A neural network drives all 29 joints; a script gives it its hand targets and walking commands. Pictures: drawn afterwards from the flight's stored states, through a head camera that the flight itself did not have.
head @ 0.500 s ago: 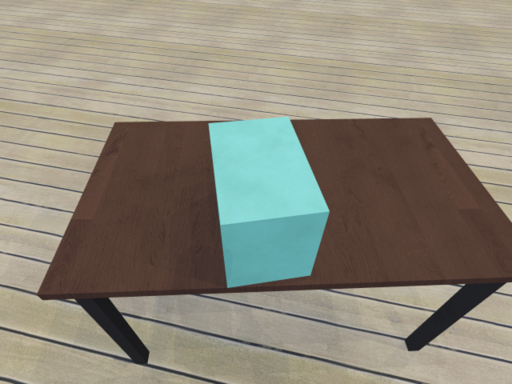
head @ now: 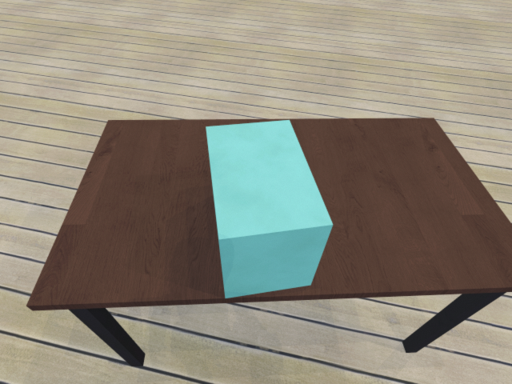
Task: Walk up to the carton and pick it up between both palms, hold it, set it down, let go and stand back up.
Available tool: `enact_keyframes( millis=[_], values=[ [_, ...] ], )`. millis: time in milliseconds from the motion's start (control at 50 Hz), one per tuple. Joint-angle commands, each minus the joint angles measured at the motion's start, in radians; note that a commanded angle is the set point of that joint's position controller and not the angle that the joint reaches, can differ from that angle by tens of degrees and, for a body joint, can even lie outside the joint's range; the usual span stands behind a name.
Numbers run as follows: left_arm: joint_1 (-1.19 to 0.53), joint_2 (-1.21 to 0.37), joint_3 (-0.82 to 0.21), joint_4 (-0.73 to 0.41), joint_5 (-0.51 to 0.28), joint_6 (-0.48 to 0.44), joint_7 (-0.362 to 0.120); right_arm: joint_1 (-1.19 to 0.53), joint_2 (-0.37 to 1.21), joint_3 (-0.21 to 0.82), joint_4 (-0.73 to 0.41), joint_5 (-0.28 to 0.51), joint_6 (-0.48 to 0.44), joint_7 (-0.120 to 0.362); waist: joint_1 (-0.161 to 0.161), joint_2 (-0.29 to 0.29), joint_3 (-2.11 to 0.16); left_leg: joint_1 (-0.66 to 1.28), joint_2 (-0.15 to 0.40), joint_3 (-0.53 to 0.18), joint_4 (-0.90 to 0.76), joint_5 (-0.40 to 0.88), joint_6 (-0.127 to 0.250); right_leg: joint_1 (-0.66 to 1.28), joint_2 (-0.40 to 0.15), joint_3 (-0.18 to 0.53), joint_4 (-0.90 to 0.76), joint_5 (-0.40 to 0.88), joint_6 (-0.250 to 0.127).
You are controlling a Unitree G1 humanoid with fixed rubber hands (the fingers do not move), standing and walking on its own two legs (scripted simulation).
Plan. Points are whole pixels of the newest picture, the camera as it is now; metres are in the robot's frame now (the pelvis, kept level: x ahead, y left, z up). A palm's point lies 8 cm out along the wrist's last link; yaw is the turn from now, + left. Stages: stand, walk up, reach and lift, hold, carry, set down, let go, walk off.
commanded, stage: stand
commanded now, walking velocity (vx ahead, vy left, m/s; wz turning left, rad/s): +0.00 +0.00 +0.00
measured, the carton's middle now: (258, 206) +0.46 -0.01 -0.03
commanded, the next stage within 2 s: none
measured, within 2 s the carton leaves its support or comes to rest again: neither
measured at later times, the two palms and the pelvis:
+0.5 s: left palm out of the picture +0.01 +0.22 -0.14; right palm out of the picture +0.00 -0.22 -0.14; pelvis +0.01 +0.00 +0.00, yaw +0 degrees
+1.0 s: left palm out of the picture +0.00 +0.22 -0.15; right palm out of the picture +0.00 -0.22 -0.14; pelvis +0.01 +0.00 +0.00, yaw +0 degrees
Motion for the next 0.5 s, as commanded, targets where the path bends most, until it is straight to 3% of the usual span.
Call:
enact_keyframes(
  millis=[0,480],
  values=[
    [0.068,0.115,0.022,-0.025,0.000,-0.011,0.009,0.091,-0.123,-0.024,-0.033,0.000,-0.013,-0.008,0.001,0.001,0.061,-0.068,0.129,-0.121,-0.123,0.177,-0.020,0.009,-0.069,0.062,-0.074,0.153,-0.025],
    [0.056,0.103,0.015,0.019,-0.001,-0.008,0.014,0.097,-0.109,-0.024,0.004,0.001,-0.012,-0.013,0.002,0.004,0.072,-0.042,0.133,-0.115,-0.141,0.212,-0.026,0.015,-0.070,0.052,-0.080,0.154,-0.020]
  ],
)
